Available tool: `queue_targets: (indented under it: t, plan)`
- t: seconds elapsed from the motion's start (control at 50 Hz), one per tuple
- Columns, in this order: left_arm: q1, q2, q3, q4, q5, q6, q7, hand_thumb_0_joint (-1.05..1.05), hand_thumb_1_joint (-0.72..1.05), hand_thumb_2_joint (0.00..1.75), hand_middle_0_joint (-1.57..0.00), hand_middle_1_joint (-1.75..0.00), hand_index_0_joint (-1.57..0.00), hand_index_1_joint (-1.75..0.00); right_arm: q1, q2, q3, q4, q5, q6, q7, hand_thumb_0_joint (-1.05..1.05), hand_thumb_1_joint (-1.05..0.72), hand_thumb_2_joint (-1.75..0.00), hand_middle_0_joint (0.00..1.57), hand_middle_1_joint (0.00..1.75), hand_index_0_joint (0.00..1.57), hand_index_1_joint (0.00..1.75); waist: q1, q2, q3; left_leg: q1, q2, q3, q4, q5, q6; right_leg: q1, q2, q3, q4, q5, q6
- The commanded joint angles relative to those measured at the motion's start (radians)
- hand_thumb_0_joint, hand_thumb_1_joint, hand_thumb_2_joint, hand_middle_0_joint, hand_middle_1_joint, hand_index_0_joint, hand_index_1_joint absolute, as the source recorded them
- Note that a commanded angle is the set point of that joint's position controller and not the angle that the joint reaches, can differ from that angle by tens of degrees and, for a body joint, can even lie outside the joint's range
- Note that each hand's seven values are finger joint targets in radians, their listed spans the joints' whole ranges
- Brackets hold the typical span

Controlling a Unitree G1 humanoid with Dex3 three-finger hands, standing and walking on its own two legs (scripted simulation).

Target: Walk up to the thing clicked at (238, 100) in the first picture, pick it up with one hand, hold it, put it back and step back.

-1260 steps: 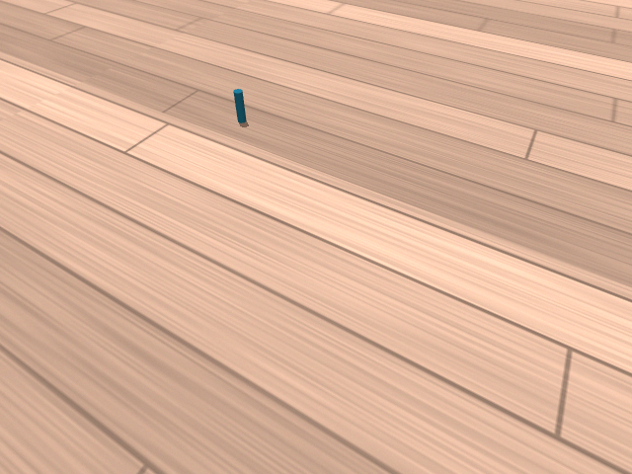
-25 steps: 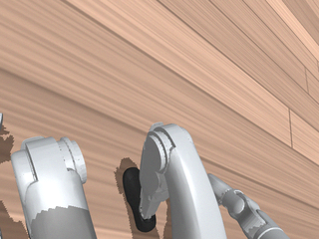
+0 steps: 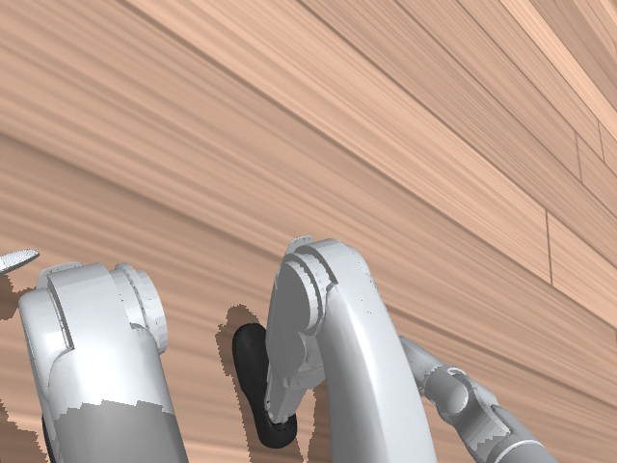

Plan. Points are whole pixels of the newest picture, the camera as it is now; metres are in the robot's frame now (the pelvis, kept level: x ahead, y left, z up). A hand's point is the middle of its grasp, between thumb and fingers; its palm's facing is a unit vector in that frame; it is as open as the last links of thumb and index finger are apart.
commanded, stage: withdraw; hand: left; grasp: from the side
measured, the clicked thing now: out of the picture +0.37 +0.29 -0.19
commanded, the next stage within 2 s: rise in 0.36 s
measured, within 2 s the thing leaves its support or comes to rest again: neither
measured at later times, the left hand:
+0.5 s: hand out of the picture +0.36 +0.35 -0.07, palm faces +0.34 -0.94 -0.05, open 16.8 cm
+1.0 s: hand out of the picture +0.27 +0.37 +0.07, palm faces +0.35 -0.81 -0.48, open 17.4 cm
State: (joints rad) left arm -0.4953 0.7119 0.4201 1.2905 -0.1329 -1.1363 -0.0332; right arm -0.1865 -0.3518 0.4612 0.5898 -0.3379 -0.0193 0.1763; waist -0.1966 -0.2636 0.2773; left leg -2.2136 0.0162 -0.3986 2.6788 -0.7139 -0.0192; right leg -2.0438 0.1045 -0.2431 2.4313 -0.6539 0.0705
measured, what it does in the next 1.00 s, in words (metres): rises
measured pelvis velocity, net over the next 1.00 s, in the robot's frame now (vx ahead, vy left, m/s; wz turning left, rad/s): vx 0.02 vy -0.02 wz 0.19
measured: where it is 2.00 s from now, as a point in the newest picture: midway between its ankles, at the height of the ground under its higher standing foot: (194, 444)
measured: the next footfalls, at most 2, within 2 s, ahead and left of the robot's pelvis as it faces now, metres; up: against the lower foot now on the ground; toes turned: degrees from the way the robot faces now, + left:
none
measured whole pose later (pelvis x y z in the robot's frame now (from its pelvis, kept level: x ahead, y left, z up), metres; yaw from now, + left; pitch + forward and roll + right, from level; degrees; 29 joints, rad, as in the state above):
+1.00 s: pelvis +0.02 -0.02 +0.16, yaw +11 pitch +33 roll -6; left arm -0.16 0.52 0.36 0.48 0.03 -0.11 0.01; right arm 0.08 -0.25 0.01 0.57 0.03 0.15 0.02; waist -0.03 0.00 -0.13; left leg -1.99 0.06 -0.10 2.07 -0.65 -0.01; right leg -1.92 0.02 -0.04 2.01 -0.66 0.03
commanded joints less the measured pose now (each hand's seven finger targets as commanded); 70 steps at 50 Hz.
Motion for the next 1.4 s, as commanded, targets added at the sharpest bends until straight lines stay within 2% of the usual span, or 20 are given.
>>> queue_targets:
  t: [0.0, 0.12, 0.24, 0.34, 0.4, 0.46, 0.48, 0.5, 0.52, 0.6, 0.66, 0.72, 0.8, 0.92, 1.04, 1.16, 1.18, 1.26, 1.3, 1.38]
  plan:
    - [-0.167, 0.110, -0.007, -0.128, -0.003, -0.064, 0.004, 0.00, -0.27, 0.25, -0.34, -0.24, -0.32, -0.25, 0.015, -0.354, -0.120, -0.025, 0.002, 0.010, -0.023, 0.00, -0.89, -0.90, 0.20, 0.30, 0.20, 0.30, -0.094, 0.517, -0.551, 0.396, 0.051, 0.111, -0.355, 0.105, -0.018, 0.206, 0.028, -0.123, -0.166, 0.179, -0.084]
    - [-0.212, 0.238, 0.084, -0.261, 0.006, -0.057, -0.001, 0.00, -0.37, 0.14, -0.17, -0.08, -0.16, -0.09, 0.028, -0.357, -0.132, -0.029, 0.005, 0.020, -0.033, 0.00, -0.89, -0.90, 0.20, 0.30, 0.20, 0.30, -0.061, 0.594, -0.608, 0.434, 0.056, 0.123, -0.366, 0.113, -0.019, 0.216, 0.023, -0.105, -0.160, 0.183, -0.086]
    - [-0.143, 0.246, 0.104, -0.447, -0.007, 0.057, -0.063, 0.00, -0.40, 0.11, -0.14, -0.05, -0.12, -0.06, 0.073, -0.344, -0.196, -0.054, 0.051, 0.040, -0.049, 0.00, -0.90, -0.90, 0.20, 0.30, 0.20, 0.30, -0.004, 0.695, -0.712, 0.487, 0.055, 0.155, -0.431, 0.132, -0.022, 0.192, 0.008, -0.066, -0.172, 0.188, -0.098]
    - [-0.081, 0.070, -0.009, -0.439, -0.058, 0.216, -0.146, 0.00, -0.45, 0.10, -0.14, -0.06, -0.14, -0.06, 0.133, -0.311, -0.248, -0.046, 0.120, 0.050, -0.061, 0.00, -0.89, -0.90, 0.20, 0.30, 0.20, 0.30, -0.014, 0.596, -0.678, 0.394, 0.043, 0.165, -0.457, 0.079, -0.007, 0.124, -0.001, -0.052, -0.204, 0.153, -0.098]
    - [-0.154, 0.130, 0.050, -0.553, -0.090, 0.258, -0.176, 0.00, -0.49, 0.02, -0.07, 0.00, -0.07, 0.00, 0.165, -0.296, -0.277, -0.039, 0.149, 0.047, -0.071, 0.00, -0.87, -0.89, 0.20, 0.30, 0.20, 0.30, 0.017, 0.552, -0.709, 0.351, 0.036, 0.183, -0.448, 0.064, 0.011, 0.138, -0.004, -0.031, -0.221, 0.140, -0.096]
    - [-0.105, 0.110, 0.061, -0.444, -0.092, 0.303, -0.205, 0.00, -0.45, 0.08, -0.04, 0.00, -0.02, -0.01, 0.169, -0.276, -0.290, -0.047, 0.174, 0.046, -0.081, 0.00, -0.85, -0.90, 0.20, 0.30, 0.20, 0.30, 0.020, 0.480, -0.688, 0.309, 0.036, 0.192, -0.444, 0.055, 0.024, 0.130, -0.004, -0.016, -0.234, 0.121, -0.098]
    - [-0.092, 0.388, 0.201, -0.470, 0.062, 0.364, -0.145, 0.00, -0.51, 0.06, -0.06, -0.01, -0.04, -0.02, 0.202, -0.256, -0.350, -0.033, 0.206, 0.066, -0.100, 0.00, -0.91, -0.91, 0.20, 0.30, 0.20, 0.30, 0.118, 0.565, -0.822, 0.433, 0.036, 0.228, -0.512, 0.087, 0.022, 0.171, -0.015, 0.015, -0.287, 0.101, -0.103]
    - [-0.153, 0.341, 0.180, -0.509, 0.057, 0.398, -0.127, 0.00, -0.52, 0.07, -0.06, -0.02, -0.04, -0.04, 0.208, -0.246, -0.355, -0.059, 0.215, 0.081, -0.103, 0.00, -0.92, -0.91, 0.20, 0.30, 0.20, 0.30, 0.095, 0.611, -0.854, 0.452, 0.044, 0.227, -0.545, 0.085, 0.017, 0.160, -0.016, 0.025, -0.287, 0.091, -0.106]
    - [-0.145, 0.192, 0.078, -0.465, 0.067, 0.426, -0.133, 0.00, -0.52, 0.08, -0.06, -0.03, -0.04, -0.05, 0.207, -0.232, -0.363, -0.062, 0.223, 0.086, -0.098, 0.00, -0.91, -0.91, 0.20, 0.30, 0.20, 0.30, 0.067, 0.607, -0.810, 0.443, 0.045, 0.227, -0.572, 0.035, 0.015, 0.094, -0.018, 0.024, -0.286, 0.059, -0.111]
    - [-0.164, 0.338, 0.167, -0.590, 0.127, 0.551, -0.083, 0.00, -0.56, 0.09, -0.08, -0.06, -0.06, -0.08, 0.277, -0.222, -0.414, -0.047, 0.259, 0.108, -0.114, 0.00, -0.95, -0.92, 0.20, 0.30, 0.20, 0.30, 0.117, 0.670, -0.908, 0.526, 0.040, 0.254, -0.623, 0.075, 0.013, 0.103, -0.030, 0.051, -0.308, 0.072, -0.117]
    - [-0.180, 0.248, 0.100, -0.640, 0.150, 0.641, -0.060, 0.00, -0.54, 0.06, -0.05, -0.05, -0.05, -0.06, 0.298, -0.184, -0.444, -0.039, 0.281, 0.121, -0.120, 0.00, -0.90, -0.90, 0.20, 0.30, 0.20, 0.30, 0.106, 0.644, -0.914, 0.536, 0.035, 0.274, -0.655, 0.070, 0.019, 0.083, -0.034, 0.076, -0.351, 0.064, -0.122]
    - [-0.031, 0.247, 0.132, -0.652, 0.163, 0.736, -0.021, 0.00, -0.55, 0.06, -0.05, -0.05, -0.05, -0.05, 0.306, -0.169, -0.481, -0.059, 0.310, 0.132, -0.130, 0.00, -0.90, -0.90, 0.20, 0.30, 0.20, 0.30, 0.156, 0.549, -0.932, 0.530, 0.027, 0.291, -0.711, 0.051, 0.028, 0.130, -0.041, 0.100, -0.417, 0.030, -0.121]
    - [0.046, 0.099, 0.036, -0.767, 0.159, 0.852, 0.007, 0.00, -0.53, 0.07, -0.05, -0.06, -0.05, -0.06, 0.329, -0.146, -0.523, -0.086, 0.341, 0.140, -0.143, 0.00, -0.89, -0.90, 0.20, 0.30, 0.20, 0.30, 0.144, 0.446, -1.000, 0.583, 0.021, 0.310, -0.780, 0.066, 0.038, 0.225, -0.045, 0.129, -0.538, 0.039, -0.113]
    - [0.231, 0.088, 0.029, -1.031, 0.147, 0.988, 0.067, 0.00, -0.53, 0.07, -0.06, -0.06, -0.05, -0.06, 0.335, -0.114, -0.541, -0.147, 0.378, 0.139, -0.179, 0.00, -0.90, -0.90, 0.20, 0.30, 0.20, 0.30, 0.184, 0.368, -1.060, 0.722, 0.023, 0.323, -0.933, 0.083, 0.046, 0.442, -0.058, 0.169, -0.704, 0.047, -0.103]
    - [0.355, 0.047, 0.028, -1.156, 0.142, 1.073, 0.124, 0.00, -0.53, 0.07, -0.05, -0.06, -0.05, -0.06, 0.334, -0.071, -0.537, -0.169, 0.390, 0.118, -0.230, 0.00, -0.90, -0.90, 0.20, 0.30, 0.20, 0.30, 0.198, 0.392, -1.019, 0.891, 0.020, 0.342, -1.089, 0.127, 0.042, 0.623, -0.070, 0.201, -0.856, 0.080, -0.099]
    - [0.542, -0.161, -0.115, -1.057, 0.131, 1.157, 0.153, 0.00, -0.52, 0.07, -0.05, -0.06, -0.05, -0.06, 0.343, -0.027, -0.521, -0.177, 0.387, 0.065, -0.268, 0.00, -0.90, -0.90, 0.20, 0.30, 0.20, 0.30, 0.164, 0.322, -0.878, 0.990, 0.010, 0.378, -1.216, 0.224, 0.049, 0.838, -0.080, 0.231, -1.054, 0.171, -0.087]
    - [0.485, -0.115, -0.098, -1.157, 0.131, 1.157, 0.161, 0.00, -0.52, 0.07, -0.05, -0.06, -0.05, -0.06, 0.355, -0.031, -0.524, -0.174, 0.386, 0.059, -0.275, 0.00, -0.90, -0.90, 0.20, 0.30, 0.20, 0.30, 0.172, 0.349, -0.889, 1.040, 0.012, 0.377, -1.245, 0.237, 0.045, 0.856, -0.082, 0.230, -1.075, 0.180, -0.090]
    - [0.582, -0.233, -0.195, -1.097, 0.128, 1.212, 0.180, 0.00, -0.54, 0.06, -0.05, -0.05, -0.05, -0.05, 0.364, -0.015, -0.510, -0.191, 0.388, 0.026, -0.295, 0.00, -0.90, -0.90, 0.20, 0.30, 0.20, 0.30, 0.144, 0.326, -0.818, 1.156, 0.007, 0.379, -1.358, 0.287, 0.044, 0.987, -0.087, 0.220, -1.195, 0.244, -0.088]
    - [0.556, -0.153, -0.150, -1.204, 0.131, 1.223, 0.199, 0.00, -0.53, 0.07, -0.05, -0.05, -0.05, -0.06, 0.386, -0.015, -0.509, -0.179, 0.387, 0.015, -0.308, 0.00, -0.89, -0.90, 0.20, 0.30, 0.20, 0.30, 0.176, 0.335, -0.838, 1.235, 0.006, 0.385, -1.404, 0.349, 0.042, 1.067, -0.092, 0.223, -1.238, 0.299, -0.087]
    - [0.688, -0.287, -0.251, -1.162, 0.125, 1.279, 0.214, 0.00, -0.57, 0.04, -0.05, -0.05, -0.05, -0.05, 0.396, 0.004, -0.496, -0.191, 0.385, -0.009, -0.331, 0.00, -0.90, -0.90, 0.20, 0.30, 0.20, 0.30, 0.156, 0.319, -0.743, 1.347, 0.004, 0.386, -1.515, 0.401, 0.036, 1.168, -0.091, 0.207, -1.339, 0.352, -0.085]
